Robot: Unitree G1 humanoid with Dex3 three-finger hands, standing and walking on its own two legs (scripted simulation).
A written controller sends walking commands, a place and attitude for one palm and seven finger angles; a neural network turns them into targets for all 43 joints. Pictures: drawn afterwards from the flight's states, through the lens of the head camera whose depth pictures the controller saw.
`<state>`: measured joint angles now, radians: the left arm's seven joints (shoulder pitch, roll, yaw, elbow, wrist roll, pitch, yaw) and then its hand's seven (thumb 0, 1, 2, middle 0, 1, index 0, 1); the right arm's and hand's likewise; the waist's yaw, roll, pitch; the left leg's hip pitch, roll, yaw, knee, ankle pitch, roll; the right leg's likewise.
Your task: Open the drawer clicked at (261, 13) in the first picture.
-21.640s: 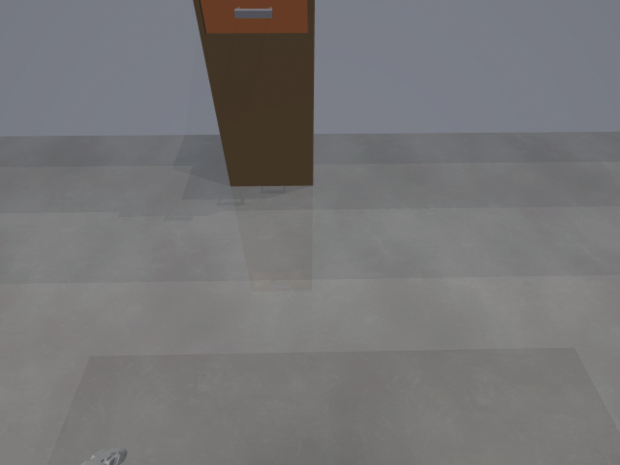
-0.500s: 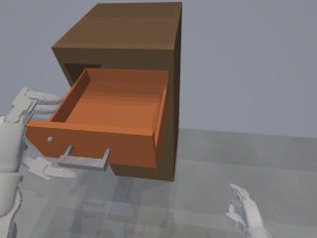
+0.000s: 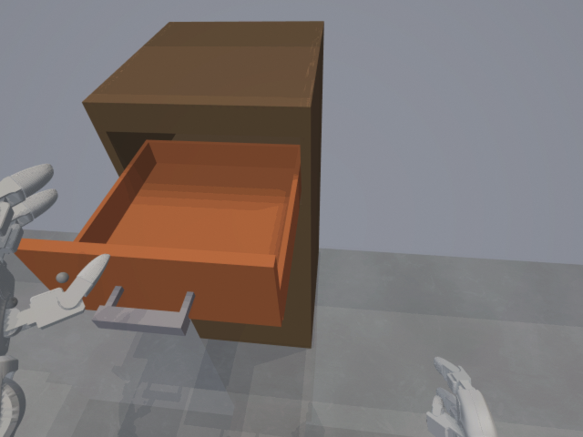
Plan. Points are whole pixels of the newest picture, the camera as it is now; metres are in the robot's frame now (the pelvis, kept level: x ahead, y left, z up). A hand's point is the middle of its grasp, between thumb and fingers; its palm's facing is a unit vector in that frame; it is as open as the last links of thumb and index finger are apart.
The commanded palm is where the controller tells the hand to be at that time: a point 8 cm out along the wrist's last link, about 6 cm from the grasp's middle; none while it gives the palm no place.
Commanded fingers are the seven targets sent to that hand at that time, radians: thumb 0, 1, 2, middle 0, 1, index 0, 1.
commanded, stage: draw the hand back to the body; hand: left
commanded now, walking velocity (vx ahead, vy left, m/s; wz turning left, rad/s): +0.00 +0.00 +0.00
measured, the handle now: (147, 307) +0.27 +0.25 +0.03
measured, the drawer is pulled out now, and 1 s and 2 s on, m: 0.29 0.29 0.29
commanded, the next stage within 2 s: step back with the hand held close in 0.36 s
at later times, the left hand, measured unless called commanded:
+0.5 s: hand (53, 293) +0.18 +0.23 +0.22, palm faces +0.48 -0.79 -0.38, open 7.5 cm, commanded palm +0.12 +0.27 +0.22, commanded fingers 0.00 0.90 0.90 -0.20 -0.30 -0.20 -0.30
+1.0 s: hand (6, 347) +0.13 +0.25 +0.20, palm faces +0.40 -0.74 -0.54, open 7.4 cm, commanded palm +0.06 +0.30 +0.22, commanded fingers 0.00 0.90 0.90 -0.20 -0.30 -0.20 -0.30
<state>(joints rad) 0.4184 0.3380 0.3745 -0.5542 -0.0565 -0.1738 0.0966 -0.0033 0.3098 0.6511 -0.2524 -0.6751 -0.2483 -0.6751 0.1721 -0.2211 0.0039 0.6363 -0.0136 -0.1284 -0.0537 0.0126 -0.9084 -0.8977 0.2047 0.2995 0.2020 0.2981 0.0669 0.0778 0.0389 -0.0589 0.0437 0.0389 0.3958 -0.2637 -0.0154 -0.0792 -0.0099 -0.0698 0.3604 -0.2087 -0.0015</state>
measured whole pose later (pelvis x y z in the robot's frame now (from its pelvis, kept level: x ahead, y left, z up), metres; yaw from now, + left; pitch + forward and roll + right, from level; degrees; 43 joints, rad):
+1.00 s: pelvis -0.07 +0.02 -0.02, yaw +0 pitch +1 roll +0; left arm 0.56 0.45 0.52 -0.71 -0.04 -0.24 0.14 0.01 0.88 0.90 -0.21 -0.30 -0.21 -0.30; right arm 0.18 -0.20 -0.01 0.53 0.01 -0.08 -0.05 0.01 -0.91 -0.90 0.21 0.30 0.20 0.30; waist 0.01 -0.01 0.06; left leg -0.36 0.00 0.06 0.57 -0.23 0.02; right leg -0.39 -0.06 -0.04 0.54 -0.17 0.02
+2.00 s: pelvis -0.26 +0.00 -0.02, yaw -3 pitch +5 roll +0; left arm 0.54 0.48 0.52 -0.76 -0.08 -0.22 0.14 0.01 0.89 0.90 -0.21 -0.30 -0.21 -0.30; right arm 0.12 -0.15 0.03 0.56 -0.01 -0.13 -0.01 0.01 -0.90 -0.90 0.21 0.30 0.21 0.30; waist 0.01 -0.02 0.01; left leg -0.55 0.05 0.03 0.55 -0.17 -0.02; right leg -0.21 0.00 -0.02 0.48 -0.39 -0.04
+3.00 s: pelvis -0.30 +0.01 -0.02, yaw +3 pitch -1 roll +0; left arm 0.28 0.16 0.00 0.89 0.01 0.05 0.02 -0.02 1.00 0.90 -0.21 -0.30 -0.20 -0.30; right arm 0.22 -0.21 0.00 0.92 -0.02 0.03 0.01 0.01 -0.91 -0.90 0.20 0.30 0.20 0.30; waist -0.03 0.01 0.07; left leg -0.32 0.00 0.01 0.57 -0.23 0.01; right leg -0.24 0.02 0.00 0.59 -0.33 -0.03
